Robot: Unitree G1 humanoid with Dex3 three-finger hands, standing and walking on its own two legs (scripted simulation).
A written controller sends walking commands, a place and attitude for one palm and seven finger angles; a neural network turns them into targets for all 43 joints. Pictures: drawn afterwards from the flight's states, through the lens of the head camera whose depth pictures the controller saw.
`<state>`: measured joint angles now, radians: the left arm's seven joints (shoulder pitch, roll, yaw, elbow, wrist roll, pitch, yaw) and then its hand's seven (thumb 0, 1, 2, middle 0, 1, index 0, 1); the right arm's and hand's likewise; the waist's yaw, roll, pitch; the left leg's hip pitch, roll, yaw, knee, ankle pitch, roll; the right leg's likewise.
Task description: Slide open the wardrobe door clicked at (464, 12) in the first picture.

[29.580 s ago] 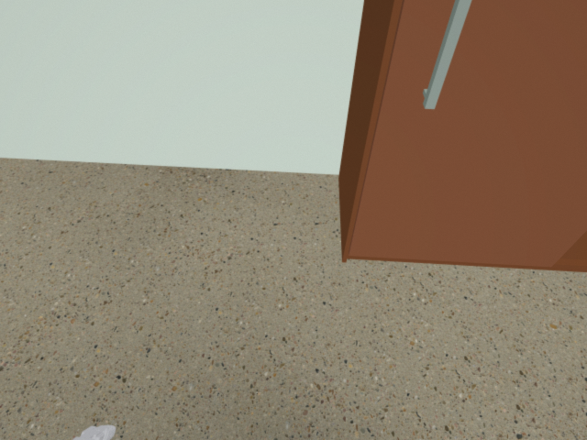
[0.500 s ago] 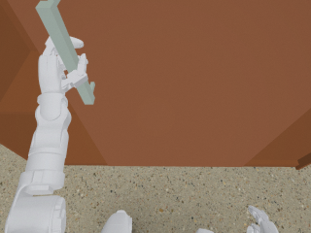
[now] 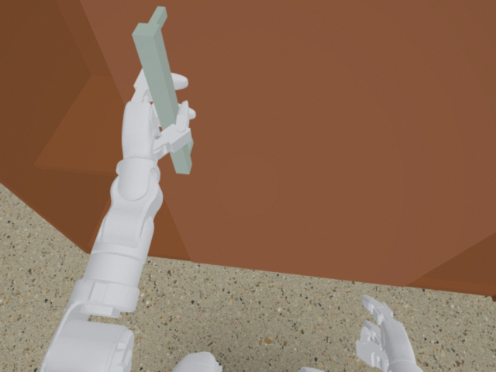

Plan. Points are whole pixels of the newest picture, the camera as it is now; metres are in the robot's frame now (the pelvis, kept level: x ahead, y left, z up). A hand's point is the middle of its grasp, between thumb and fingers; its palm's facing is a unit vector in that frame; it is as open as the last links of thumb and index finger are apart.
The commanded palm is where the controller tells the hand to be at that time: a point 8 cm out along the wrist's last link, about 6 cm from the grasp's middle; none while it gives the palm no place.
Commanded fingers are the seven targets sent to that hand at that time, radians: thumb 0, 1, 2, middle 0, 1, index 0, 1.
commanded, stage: stop walking and hold the door there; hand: left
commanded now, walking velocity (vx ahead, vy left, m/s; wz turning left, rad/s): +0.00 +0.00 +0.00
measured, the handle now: (173, 105) +0.46 +0.17 +0.14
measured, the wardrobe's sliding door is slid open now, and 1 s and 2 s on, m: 0.44 0.44 0.44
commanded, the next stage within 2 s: loosen the grip on the handle in 0.26 s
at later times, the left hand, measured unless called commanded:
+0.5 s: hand (175, 127) +0.41 +0.16 +0.15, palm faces +0.18 -0.98 -0.06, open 6.9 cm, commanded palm +0.38 +0.19 +0.14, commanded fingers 0.00 -0.07 0.43 -0.45 -1.40 -0.45 -1.40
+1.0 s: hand (184, 128) +0.42 +0.15 +0.14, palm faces +0.18 -0.98 -0.09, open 14.4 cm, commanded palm +0.38 +0.19 +0.14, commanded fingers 0.00 -0.55 0.20 -0.25 -1.15 -0.25 -1.15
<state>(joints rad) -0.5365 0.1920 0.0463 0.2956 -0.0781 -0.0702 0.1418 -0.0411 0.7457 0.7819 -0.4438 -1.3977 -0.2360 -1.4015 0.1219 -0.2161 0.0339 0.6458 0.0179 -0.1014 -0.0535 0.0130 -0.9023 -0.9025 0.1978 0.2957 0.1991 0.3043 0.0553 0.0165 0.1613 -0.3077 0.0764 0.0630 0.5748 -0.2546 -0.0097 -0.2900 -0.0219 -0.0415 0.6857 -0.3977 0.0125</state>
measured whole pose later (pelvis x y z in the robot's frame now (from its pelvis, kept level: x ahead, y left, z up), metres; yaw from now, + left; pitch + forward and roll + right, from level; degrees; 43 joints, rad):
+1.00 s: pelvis -0.03 -0.01 -0.01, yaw -5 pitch +4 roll +0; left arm -0.64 0.32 0.24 0.77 -0.04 -0.27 0.10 -0.01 -0.53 0.21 -0.31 -1.21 -0.28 -1.19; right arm 0.37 -0.26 0.00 0.72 0.02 -0.15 -0.04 0.01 -0.90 -0.90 0.20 0.30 0.20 0.30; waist -0.06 0.00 -0.04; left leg -0.49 0.03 0.00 0.67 -0.26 -0.01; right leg -0.45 0.00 0.02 0.68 -0.29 0.01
